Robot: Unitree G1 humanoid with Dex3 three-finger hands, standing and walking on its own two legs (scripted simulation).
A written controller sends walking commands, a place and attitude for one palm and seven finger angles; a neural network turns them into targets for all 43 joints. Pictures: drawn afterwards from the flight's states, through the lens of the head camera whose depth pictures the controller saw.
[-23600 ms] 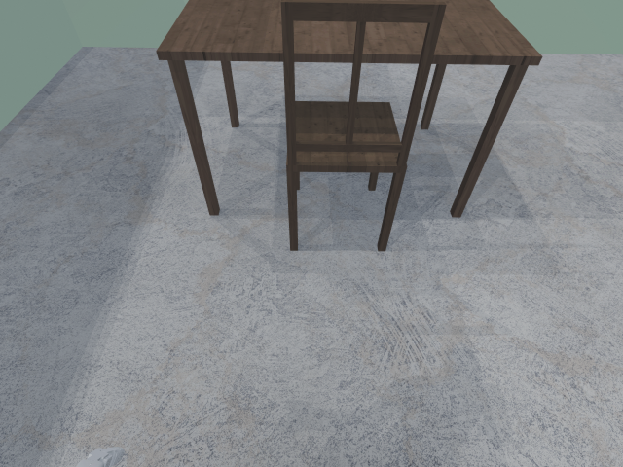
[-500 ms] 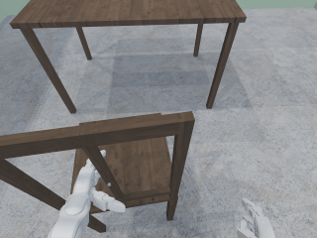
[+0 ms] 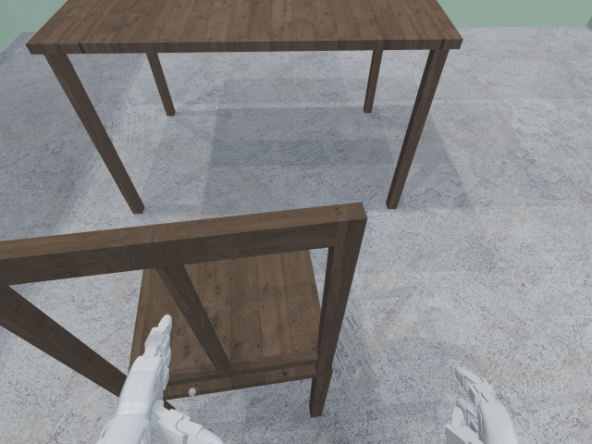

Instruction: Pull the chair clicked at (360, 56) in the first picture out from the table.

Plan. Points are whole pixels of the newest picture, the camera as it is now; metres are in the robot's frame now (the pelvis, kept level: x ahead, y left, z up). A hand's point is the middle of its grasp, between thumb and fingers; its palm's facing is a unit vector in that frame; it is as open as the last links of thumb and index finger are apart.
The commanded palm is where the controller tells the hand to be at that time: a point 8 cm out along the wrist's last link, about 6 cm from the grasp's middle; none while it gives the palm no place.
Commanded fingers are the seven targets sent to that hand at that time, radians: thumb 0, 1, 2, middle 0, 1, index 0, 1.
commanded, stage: draw the fingers out of the gap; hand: left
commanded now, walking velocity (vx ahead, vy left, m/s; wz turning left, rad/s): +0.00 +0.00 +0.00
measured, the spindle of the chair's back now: (203, 328) +0.28 +0.14 -0.01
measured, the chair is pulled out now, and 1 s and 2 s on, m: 0.63 0.63 0.63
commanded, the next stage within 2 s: draw the hand back to the body in 0.42 s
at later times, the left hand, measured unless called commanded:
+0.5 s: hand out of the picture +0.14 +0.13 -0.02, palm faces +0.00 -0.99 -0.14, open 17.5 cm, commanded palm +0.11 +0.18 +0.00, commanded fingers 0.00 -0.55 0.20 0.00 0.00 0.00 0.00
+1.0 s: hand (132, 414) +0.16 +0.17 +0.07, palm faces +0.07 -0.99 -0.09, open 17.5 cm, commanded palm +0.12 +0.23 +0.09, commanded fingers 0.00 -0.41 0.27 -0.02 -0.03 -0.02 -0.03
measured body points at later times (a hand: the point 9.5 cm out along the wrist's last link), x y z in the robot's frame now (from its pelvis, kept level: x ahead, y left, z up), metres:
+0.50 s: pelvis -0.01 +0.00 -0.01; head +0.02 -0.01 +0.44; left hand +0.14 +0.18 -0.01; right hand +0.18 -0.24 -0.08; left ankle -0.01 +0.14 -0.69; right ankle -0.02 -0.14 -0.69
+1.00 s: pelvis -0.01 +0.00 -0.02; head +0.02 -0.01 +0.43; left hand +0.15 +0.23 +0.08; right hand +0.18 -0.23 -0.10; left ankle -0.01 +0.14 -0.69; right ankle -0.02 -0.14 -0.69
